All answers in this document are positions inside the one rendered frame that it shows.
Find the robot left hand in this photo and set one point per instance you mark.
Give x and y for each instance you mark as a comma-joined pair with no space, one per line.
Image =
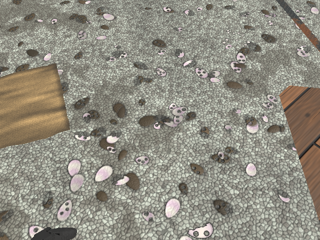
64,233

